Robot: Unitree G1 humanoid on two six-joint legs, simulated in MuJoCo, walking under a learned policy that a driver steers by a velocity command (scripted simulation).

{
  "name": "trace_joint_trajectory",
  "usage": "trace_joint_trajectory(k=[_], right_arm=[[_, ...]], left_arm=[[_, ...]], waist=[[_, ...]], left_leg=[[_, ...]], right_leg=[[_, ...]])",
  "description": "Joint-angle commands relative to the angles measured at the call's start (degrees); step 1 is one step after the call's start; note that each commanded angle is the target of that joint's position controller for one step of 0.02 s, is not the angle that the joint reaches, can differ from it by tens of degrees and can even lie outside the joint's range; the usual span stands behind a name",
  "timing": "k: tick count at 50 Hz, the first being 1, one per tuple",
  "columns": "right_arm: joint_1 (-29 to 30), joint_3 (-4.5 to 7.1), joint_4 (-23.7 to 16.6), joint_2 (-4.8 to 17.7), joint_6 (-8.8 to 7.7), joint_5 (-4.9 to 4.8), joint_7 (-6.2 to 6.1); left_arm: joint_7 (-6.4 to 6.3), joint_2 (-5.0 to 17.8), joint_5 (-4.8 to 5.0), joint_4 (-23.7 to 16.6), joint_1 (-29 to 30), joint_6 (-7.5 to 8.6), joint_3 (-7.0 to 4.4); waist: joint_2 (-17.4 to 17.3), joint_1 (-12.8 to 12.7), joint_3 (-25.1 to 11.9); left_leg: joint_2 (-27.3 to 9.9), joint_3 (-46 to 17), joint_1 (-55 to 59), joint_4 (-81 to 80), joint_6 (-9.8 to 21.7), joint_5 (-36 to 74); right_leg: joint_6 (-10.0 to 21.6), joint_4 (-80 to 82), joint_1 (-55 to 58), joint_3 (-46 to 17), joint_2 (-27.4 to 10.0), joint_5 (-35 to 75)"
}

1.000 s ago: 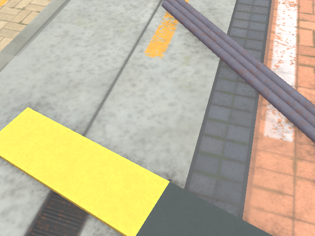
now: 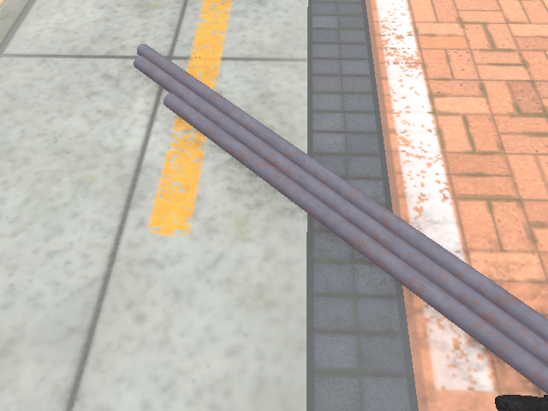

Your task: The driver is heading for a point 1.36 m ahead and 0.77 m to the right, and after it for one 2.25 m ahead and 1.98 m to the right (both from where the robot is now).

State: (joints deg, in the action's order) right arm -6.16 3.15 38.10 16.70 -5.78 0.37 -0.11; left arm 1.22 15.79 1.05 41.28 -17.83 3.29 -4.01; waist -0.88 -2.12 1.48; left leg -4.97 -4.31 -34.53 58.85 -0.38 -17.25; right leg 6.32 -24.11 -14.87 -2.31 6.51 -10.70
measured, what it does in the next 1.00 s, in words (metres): goes down, turning right: left foot 0.04 m lower, then right foot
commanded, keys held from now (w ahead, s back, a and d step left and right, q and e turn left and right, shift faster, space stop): w+e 1.00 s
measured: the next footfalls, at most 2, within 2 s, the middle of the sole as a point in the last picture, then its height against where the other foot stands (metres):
left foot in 0.28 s outside the picture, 0.04 m lower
right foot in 0.80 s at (363, 388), level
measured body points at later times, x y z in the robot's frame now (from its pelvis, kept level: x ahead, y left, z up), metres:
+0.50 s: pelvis +0.29 +0.06 -0.03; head +0.31 +0.07 +0.41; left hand +0.49 +0.29 -0.15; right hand +0.27 -0.22 -0.15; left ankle +0.29 +0.16 -0.78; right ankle +0.27 -0.10 -0.68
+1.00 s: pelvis +0.53 -0.07 -0.04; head +0.56 -0.10 +0.41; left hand +0.78 +0.09 -0.14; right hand +0.51 -0.39 -0.13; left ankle +0.66 +0.06 -0.70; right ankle +0.51 -0.14 -0.78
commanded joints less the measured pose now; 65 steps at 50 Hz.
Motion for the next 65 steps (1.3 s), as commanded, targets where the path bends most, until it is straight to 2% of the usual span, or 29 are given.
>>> trace_joint_trajectory(k=[1,7,12,13,14,15,16,17,18,20,22,33,36,38,39,40,41,42,43,44,46,49,54,59,61,62,63,64,65], right_arm=[[1.4,-0.01,-3.0,1.5,0.34,0.65,0.14],[10.8,0.49,-4.5,3.8,-1.44,-0.5,2.13],[4.0,2.11,-2.6,5.9,-2.25,-1.33,2.26],[-1.2,2.87,-1.3,6.9,-2.54,-0.82,1.97],[-9.8,3.52,0.2,9.0,-2.72,0.23,1.75],[-14.8,4.14,0.7,13.0,-2.28,0.81,1.64],[-17.0,4.78,2.9,13.4,-1.51,-0.75,1.96],[-13.9,3.59,1.6,8.2,-1.23,-0.5,1.64],[-10.6,2.59,1.2,6.2,-0.9,0.18,1.33],[-6.5,1.59,1.5,4.2,-1.05,1.04,0.99],[-7.2,1.6,3.1,3.2,-1.54,0.25,0.62],[-13.6,2.43,8.8,8.1,0.54,-0.71,-1.09],[-13.8,2.81,9.0,9.9,1.66,-1.07,-1.43],[-13.3,3.43,8.6,12.0,2.52,-1.23,-2.12],[-12.0,3.41,7.9,12.0,2.77,-1.47,-2.35],[-10.8,2.94,6.5,11.1,2.33,-1.19,-2.46],[-17.4,-0.1,3.4,2.0,0.76,1.47,-0.91],[-12.1,0.35,2.6,6.6,-1.66,-0.23,0.33],[-6.1,0.99,0.4,8.6,-2.63,-2.34,0.8],[-5.1,0.6,-0.1,7.9,-3.02,-1.9,0.63],[-6.5,1.33,0.7,8.2,-1.96,0.14,0.27],[-7.3,0.95,0.5,6.2,0.05,0.8,0.01],[3.5,-0.74,-2.1,2.4,0.36,0.42,0.29],[8.5,0.42,-4.4,5.1,-0.11,-0.36,1.13],[8.3,1.62,-4.3,5.2,-0.95,-0.45,1.48],[3.6,2.56,-3.4,6.5,-1.29,-0.56,1.34],[-8.2,3.9,-1.8,9.8,-1.55,-0.56,0.89],[-18.6,5.18,0.8,15.2,-0.51,0.64,0.23],[-19.8,4.59,1.9,11.9,0.34,-0.68,0.17]], left_arm=[[-1.3,9.3,0.43,-4.4,2.7,0.69,-2.57],[-2.36,9.2,0.93,-2.9,-2.6,-0.58,-2.96],[-2.92,8.1,0.44,-3.2,-1.9,-1.33,-3.15],[-2.53,5.6,0.23,-3.2,-2.9,-1.2,-2.35],[-1.97,1.1,-0.13,-3.6,-4.4,-1.06,-0.72],[-1.97,-0.8,0.58,-4.0,-13.5,-0.47,0.1],[-2.45,4.5,2.17,-4.9,-13.3,-0.16,-0.33],[-2.93,8.3,2.06,-5.0,-5.3,-0.33,-1.21],[-3.13,9.5,1.13,-6.1,0.7,-0.57,-1.7],[-2.73,8.3,0.34,-7.2,2.6,-0.87,-2.1],[-2.07,5.5,0.29,-6.9,1.6,-1.17,-1.81],[1.71,0.5,0.42,-11.6,18.3,-0.36,0.37],[2.59,2.2,0.29,-12.7,18.9,-0.45,-0.32],[2.46,5.0,0.05,-12.0,13.4,-0.92,-1.67],[1.99,7.8,0.11,-10.1,5.0,-1.08,-3.12],[0.8,11.4,-0.03,-7.9,-5.1,-1.6,-4.74],[0.16,17.3,0.38,-7.9,-3.5,-1.17,-5.18],[-0.12,13.0,0.1,-8.6,-7.4,-0.84,-4.08],[-0.13,10.8,-0.32,-8.0,-4.8,-0.4,-3.36],[-0.13,9.5,0.05,-8.3,-0.5,-0.13,-2.91],[-0.23,7.3,-0.75,-9.6,5.6,0.04,-1.98],[-0.83,7.8,-0.65,-8.8,6.7,0.26,-2.01],[-2.11,9.6,0.03,-6.3,2.2,-0.82,-2.55],[-1.83,7.8,0.96,-4.1,-5.1,-1.93,-2.07],[-1.86,7.5,1.31,-2.9,-6.6,-2.22,-1.55],[-2.09,8.9,1.2,-3.8,-2.7,-2.32,-1.9],[-2.24,8.7,0.21,-6.3,2.9,-2.09,-1.77],[-2.44,4.0,0.16,-8.6,-0.2,-1.15,-0.29],[-2.31,5.9,0.29,-8.8,-2.2,-0.3,-0.19]], waist=[[2.4,1.6,-1.7],[5.0,-3.0,-1.8],[7.5,0.8,-2.7],[5.5,3.0,-6.0],[-1.7,5.9,-13.8],[-14.2,2.7,-18.5],[-16.3,3.9,-18.0],[-8.7,6.7,-10.3],[-3.9,6.9,-4.5],[-5.0,3.6,-0.1],[-7.5,2.8,-1.1],[-1.7,7.4,2.2],[-3.5,5.5,0.7],[-5.9,1.2,-3.3],[-5.0,-3.5,-7.4],[-1.0,-8.6,-12.4],[14.7,-0.6,-17.6],[9.7,-5.6,-25.2],[6.2,-5.8,-16.3],[0.8,-2.5,-10.2],[0.1,2.4,-4.8],[2.0,4.4,-3.2],[4.6,-0.2,-2.4],[5.1,-3.0,-2.9],[3.9,-1.4,-4.7],[5.4,2.5,-7.6],[5.6,9.0,-13.2],[-7.7,10.4,-22.6],[-15.1,9.3,-21.7]], left_leg=[[1.4,2.3,3.1,-12.8,-2.3,9.7],[4.7,-0.8,6.6,-31.0,-2.3,24.9],[3.5,-2.2,14.7,-36.6,0.7,17.1],[1.6,-2.5,23.9,-35.9,2.0,18.0],[-6.4,-9.6,40.4,-30.9,3.6,17.5],[-17.6,-31.8,55.0,-32.6,11.9,16.0],[-22.0,-43.8,55.4,-38.0,15.5,-6.8],[-18.5,-36.4,48.6,-41.1,13.5,-12.7],[-15.8,-28.6,40.3,-42.4,11.5,-7.0],[-10.9,-17.8,29.7,-44.4,10.2,6.9],[-8.5,-9.8,29.0,-45.1,8.8,17.9],[-8.1,9.1,36.2,-47.2,6.3,34.1],[-9.1,12.0,40.2,-41.0,5.7,53.6],[-9.7,13.3,40.9,-30.2,5.6,69.8],[-8.8,14.0,36.6,-19.7,4.7,68.6],[-6.4,14.3,23.4,-3.3,2.9,52.2],[5.6,10.5,-4.8,18.3,-0.3,-13.2],[6.7,-1.8,-11.6,24.9,0.2,-16.7],[3.7,-2.3,-15.3,22.1,1.0,-10.1],[1.4,-1.9,-12.8,15.7,1.1,-5.2],[-1.0,-1.4,-5.0,8.6,-0.6,-2.3],[-1.0,0.8,0.1,1.6,-3.4,0.4],[3.3,2.4,6.9,-18.9,-4.7,18.8],[6.6,1.2,10.6,-28.6,-2.4,10.0],[8.2,2.4,20.2,-34.7,-0.3,13.7],[7.3,2.0,27.5,-36.4,0.7,15.9],[0.4,-2.3,41.5,-34.4,3.9,16.8],[-16.0,-22.3,63.0,-31.6,13.6,22.6],[-23.1,-32.9,60.4,-34.8,17.9,22.5]], right_leg=[[9.5,11.0,-2.9,-11.5,-11.2,11.5],[6.2,3.2,0.7,-16.7,-11.4,-2.5],[3.4,-9.3,4.3,-22.5,-11.4,-4.2],[1.5,-17.6,1.6,-20.2,-8.5,-5.2],[-0.5,-35.2,-8.3,-14.7,-5.0,-19.1],[-4.5,-52.6,-25.8,-10.1,0.6,-30.9],[-5.6,-58.3,-35.9,-8.5,-4.4,-22.7],[-5.9,-60.0,-37.7,-8.1,-6.7,-16.6],[-5.9,-58.8,-36.3,-6.7,-8.1,-11.9],[-5.8,-51.3,-30.9,-8.0,-10.7,-5.5],[-5.9,-49.3,-29.2,-6.4,-11.6,-4.1],[-4.7,-14.4,-26.3,3.0,-9.6,14.6],[-2.0,-11.9,-21.4,7.1,-6.2,7.0],[0.6,-11.7,-12.3,9.1,-2.8,0.8],[2.8,-7.8,-0.5,8.3,-1.6,3.6],[5.9,-5.0,17.7,-0.2,-6.0,6.8],[17.1,-4.9,40.2,-31.2,-22.4,5.7],[20.2,2.8,42.8,-44.1,-25.8,-3.0],[16.7,5.2,36.2,-35.7,-23.4,-1.7],[14.2,6.4,26.1,-29.3,-20.8,2.1],[12.3,9.0,11.5,-22.2,-17.0,12.1],[12.2,10.9,0.5,-16.9,-14.6,17.7],[7.4,8.6,-5.1,-11.7,-9.4,10.2],[5.5,2.8,2.9,-22.4,-11.2,0.5],[3.2,-2.5,4.5,-23.2,-8.4,10.9],[1.2,-7.6,3.2,-21.1,-7.0,19.0],[-1.6,-20.0,-4.8,-17.5,-5.3,18.7],[-6.1,-39.8,-25.3,-8.5,0.3,-2.4],[-7.9,-49.8,-33.2,-7.1,-2.5,-25.6]])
